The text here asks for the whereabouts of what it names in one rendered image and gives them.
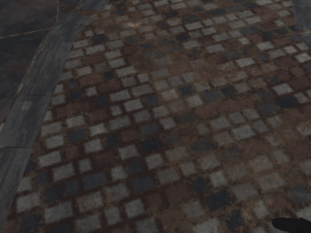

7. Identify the right robot hand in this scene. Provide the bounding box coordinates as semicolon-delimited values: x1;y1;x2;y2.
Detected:
272;217;311;233

